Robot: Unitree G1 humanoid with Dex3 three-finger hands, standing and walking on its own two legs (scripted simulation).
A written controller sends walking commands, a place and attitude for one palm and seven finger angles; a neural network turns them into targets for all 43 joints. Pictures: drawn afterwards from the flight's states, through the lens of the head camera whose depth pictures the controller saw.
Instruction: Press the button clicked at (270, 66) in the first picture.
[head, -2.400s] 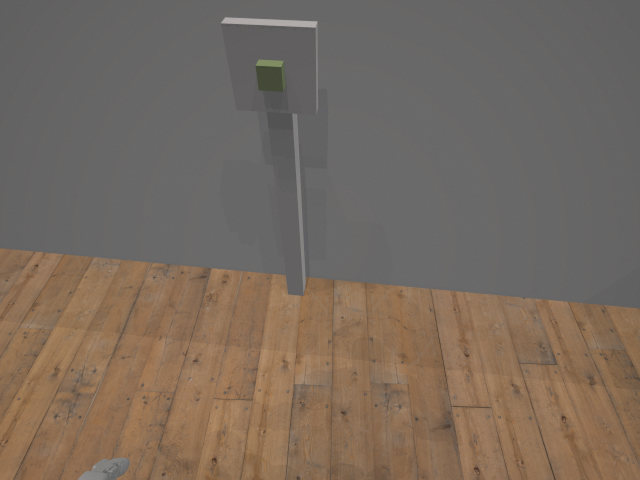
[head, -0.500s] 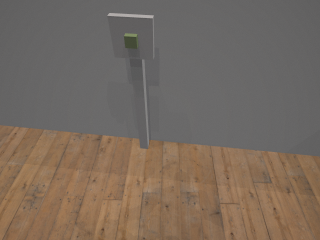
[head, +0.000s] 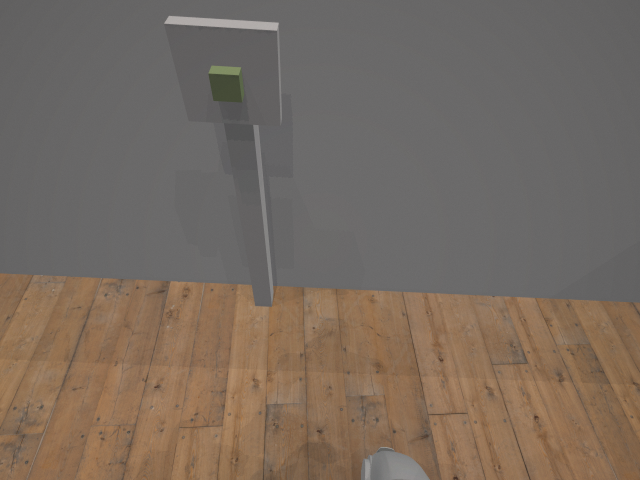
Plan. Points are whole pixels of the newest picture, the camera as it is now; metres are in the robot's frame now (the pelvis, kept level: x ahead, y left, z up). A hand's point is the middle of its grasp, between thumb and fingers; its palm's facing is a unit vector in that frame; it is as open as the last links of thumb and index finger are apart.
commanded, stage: take the last steps up to it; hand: left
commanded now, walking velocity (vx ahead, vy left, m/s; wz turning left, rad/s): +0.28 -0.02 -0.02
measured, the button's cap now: (227, 83) +0.71 +0.19 +0.11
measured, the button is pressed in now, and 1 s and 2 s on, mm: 0 0 0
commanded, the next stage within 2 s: come to a stop and stand still in 0.32 s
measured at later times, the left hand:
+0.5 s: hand (208, 465) +0.17 +0.17 -0.19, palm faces +0.11 -0.98 -0.14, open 7.2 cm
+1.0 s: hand (220, 441) +0.20 +0.15 -0.16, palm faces +0.03 -0.96 -0.26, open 7.3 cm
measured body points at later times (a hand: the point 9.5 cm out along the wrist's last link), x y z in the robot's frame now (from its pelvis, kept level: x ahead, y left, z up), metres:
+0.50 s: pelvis +0.17 +0.00 -0.01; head +0.15 +0.02 +0.44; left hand +0.16 +0.22 -0.18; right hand +0.24 -0.24 -0.14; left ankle +0.23 +0.10 -0.74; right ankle +0.17 -0.12 -0.73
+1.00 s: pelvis +0.17 -0.04 +0.00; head +0.17 -0.06 +0.45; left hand +0.20 +0.20 -0.14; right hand +0.20 -0.28 -0.17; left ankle +0.21 +0.09 -0.72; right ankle +0.18 -0.16 -0.74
